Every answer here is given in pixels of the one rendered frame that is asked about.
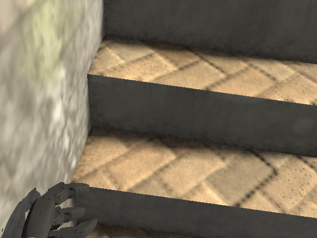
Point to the left robot hand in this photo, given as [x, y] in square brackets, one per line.
[45, 216]

